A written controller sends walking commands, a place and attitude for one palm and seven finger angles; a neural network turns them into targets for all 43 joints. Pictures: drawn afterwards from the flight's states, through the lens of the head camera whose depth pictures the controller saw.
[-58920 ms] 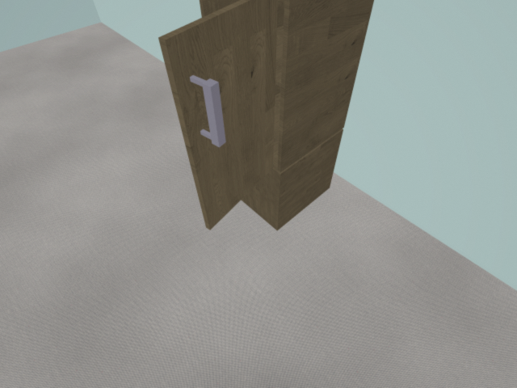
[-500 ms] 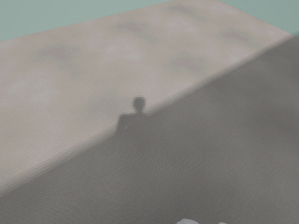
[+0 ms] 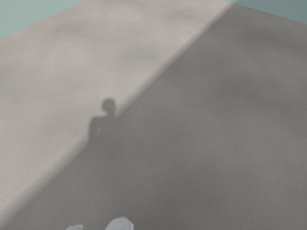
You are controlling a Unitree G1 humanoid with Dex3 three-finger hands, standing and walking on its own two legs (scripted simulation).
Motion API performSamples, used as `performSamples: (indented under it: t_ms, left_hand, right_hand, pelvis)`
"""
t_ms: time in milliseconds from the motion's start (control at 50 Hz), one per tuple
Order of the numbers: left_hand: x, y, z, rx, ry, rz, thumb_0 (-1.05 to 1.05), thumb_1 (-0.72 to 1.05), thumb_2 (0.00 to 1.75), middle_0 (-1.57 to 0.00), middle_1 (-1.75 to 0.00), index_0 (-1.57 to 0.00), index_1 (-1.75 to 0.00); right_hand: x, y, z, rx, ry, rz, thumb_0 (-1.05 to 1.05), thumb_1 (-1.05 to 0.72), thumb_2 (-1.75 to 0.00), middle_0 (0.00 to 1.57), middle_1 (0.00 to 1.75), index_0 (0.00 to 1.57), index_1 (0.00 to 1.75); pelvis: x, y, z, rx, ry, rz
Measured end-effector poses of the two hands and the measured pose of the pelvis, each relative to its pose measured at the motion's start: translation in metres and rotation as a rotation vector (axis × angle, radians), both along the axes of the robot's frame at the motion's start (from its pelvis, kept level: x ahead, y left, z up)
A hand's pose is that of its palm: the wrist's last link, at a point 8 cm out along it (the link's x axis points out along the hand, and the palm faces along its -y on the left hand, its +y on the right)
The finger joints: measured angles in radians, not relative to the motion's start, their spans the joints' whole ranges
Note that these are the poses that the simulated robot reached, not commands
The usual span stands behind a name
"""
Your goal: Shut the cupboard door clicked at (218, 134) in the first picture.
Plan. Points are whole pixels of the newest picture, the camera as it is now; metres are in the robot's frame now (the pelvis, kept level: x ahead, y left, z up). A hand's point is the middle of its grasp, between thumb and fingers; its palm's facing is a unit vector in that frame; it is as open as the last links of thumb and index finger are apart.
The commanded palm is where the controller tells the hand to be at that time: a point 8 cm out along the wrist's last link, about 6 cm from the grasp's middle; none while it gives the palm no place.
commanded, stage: turn to face it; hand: left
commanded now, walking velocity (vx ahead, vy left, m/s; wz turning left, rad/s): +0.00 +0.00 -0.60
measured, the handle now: out of the picture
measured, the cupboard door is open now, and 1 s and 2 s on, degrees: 28 28 28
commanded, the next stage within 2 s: none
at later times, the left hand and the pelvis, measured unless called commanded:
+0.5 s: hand (95, 211) +0.19 +0.19 -0.16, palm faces -0.30 -0.92 -0.24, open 7.4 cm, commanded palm none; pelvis +0.01 +0.02 +0.00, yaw -19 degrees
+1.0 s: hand (107, 205) +0.21 +0.16 -0.19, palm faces -0.50 -0.85 -0.19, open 7.4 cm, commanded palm none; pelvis +0.05 +0.02 -0.01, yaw -34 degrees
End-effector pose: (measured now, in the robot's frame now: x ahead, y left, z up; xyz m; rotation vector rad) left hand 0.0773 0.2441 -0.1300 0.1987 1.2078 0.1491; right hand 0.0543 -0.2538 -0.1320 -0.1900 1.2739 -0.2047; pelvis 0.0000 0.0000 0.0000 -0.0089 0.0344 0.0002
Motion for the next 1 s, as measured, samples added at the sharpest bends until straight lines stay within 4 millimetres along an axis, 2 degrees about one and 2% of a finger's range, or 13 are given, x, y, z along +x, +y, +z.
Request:
performSamples:
  t_ms: [140, 200, 300, 400, 480, 540, 580, 620, 720, 840, 920, 1000]
  left_hand:
    - [0.017, 0.030, -0.024, -0.030, 0.037, -0.033, 0.01, 0.90, 0.89, -0.20, -0.30, -0.20, -0.30]
    - [0.029, 0.038, -0.022, -0.029, 0.057, -0.078, 0.01, 0.90, 0.89, -0.20, -0.30, -0.20, -0.30]
    - [0.056, 0.040, -0.009, -0.032, 0.037, -0.141, 0.01, 0.90, 0.89, -0.20, -0.30, -0.20, -0.30]
    - [0.086, 0.025, 0.000, -0.023, 0.006, -0.226, 0.01, 0.91, 0.90, -0.20, -0.30, -0.20, -0.30]
    - [0.110, -0.001, 0.004, -0.005, -0.023, -0.310, 0.01, 0.91, 0.90, -0.20, -0.30, -0.20, -0.30]
    - [0.124, -0.024, 0.003, 0.018, -0.065, -0.370, 0.01, 0.90, 0.90, -0.20, -0.30, -0.20, -0.30]
    - [0.127, -0.037, 0.004, 0.032, -0.080, -0.396, 0.01, 0.90, 0.90, -0.20, -0.30, -0.20, -0.30]
    - [0.124, -0.045, 0.008, 0.039, -0.069, -0.414, 0.01, 0.90, 0.89, -0.20, -0.30, -0.20, -0.30]
    - [0.115, -0.055, 0.011, 0.042, -0.001, -0.443, 0.01, 0.90, 0.89, -0.20, -0.30, -0.20, -0.30]
    - [0.117, -0.058, 0.001, 0.012, 0.042, -0.475, 0.01, 0.90, 0.89, -0.20, -0.30, -0.20, -0.30]
    - [0.128, -0.050, -0.010, -0.004, 0.068, -0.496, 0.01, 0.90, 0.89, -0.21, -0.30, -0.20, -0.30]
    - [0.150, -0.039, -0.025, -0.016, 0.088, -0.521, 0.01, 0.90, 0.89, -0.21, -0.30, -0.20, -0.30]
  right_hand:
    - [0.030, 0.030, 0.007, -0.038, -0.114, -0.013, 0.01, -0.91, -0.90, 0.20, 0.30, 0.20, 0.30]
    - [0.026, 0.038, 0.017, -0.048, -0.135, -0.029, 0.01, -0.91, -0.90, 0.20, 0.30, 0.20, 0.30]
    - [0.005, 0.041, 0.025, -0.054, -0.106, -0.086, 0.00, -0.90, -0.90, 0.21, 0.30, 0.20, 0.30]
    - [-0.027, 0.031, 0.020, -0.045, -0.064, -0.177, 0.00, -0.90, -0.90, 0.21, 0.30, 0.20, 0.30]
    - [-0.058, 0.015, 0.006, -0.027, -0.034, -0.262, 0.01, -0.90, -0.90, 0.21, 0.30, 0.20, 0.30]
    - [-0.081, -0.001, -0.013, -0.008, -0.014, -0.321, 0.01, -0.90, -0.90, 0.21, 0.30, 0.20, 0.30]
    - [-0.091, -0.011, -0.022, -0.003, 0.011, -0.354, 0.01, -0.90, -0.90, 0.20, 0.30, 0.20, 0.30]
    - [-0.096, -0.016, -0.021, -0.002, 0.027, -0.381, 0.01, -0.91, -0.90, 0.20, 0.30, 0.20, 0.30]
    - [-0.090, -0.022, -0.004, -0.004, -0.010, -0.414, 0.01, -0.91, -0.90, 0.20, 0.30, 0.19, 0.30]
    - [-0.071, -0.020, 0.007, -0.027, -0.057, -0.439, 0.01, -0.91, -0.90, 0.20, 0.30, 0.19, 0.30]
    - [-0.053, -0.012, 0.013, -0.056, -0.100, -0.458, 0.01, -0.91, -0.90, 0.20, 0.30, 0.19, 0.30]
    - [-0.043, 0.003, 0.017, -0.096, -0.139, -0.477, 0.01, -0.91, -0.90, 0.20, 0.30, 0.20, 0.30]
  pelvis:
    - [0.010, 0.028, -0.011, -0.005, -0.005, -0.093]
    - [0.011, 0.034, -0.005, -0.019, -0.013, -0.138]
    - [0.013, 0.038, 0.005, -0.045, -0.017, -0.192]
    - [0.014, 0.034, 0.006, -0.045, -0.022, -0.256]
    - [0.013, 0.022, 0.000, -0.029, -0.028, -0.311]
    - [0.014, 0.007, -0.013, -0.003, -0.029, -0.347]
    - [0.012, 0.002, -0.016, -0.010, -0.026, -0.369]
    - [0.012, 0.000, -0.012, -0.007, -0.024, -0.389]
    - [0.015, -0.007, 0.001, 0.013, -0.011, -0.440]
    - [0.026, -0.004, 0.002, 0.009, 0.000, -0.495]
    - [0.038, 0.007, -0.001, 0.002, 0.005, -0.540]
    - [0.050, 0.020, -0.008, -0.006, 0.002, -0.594]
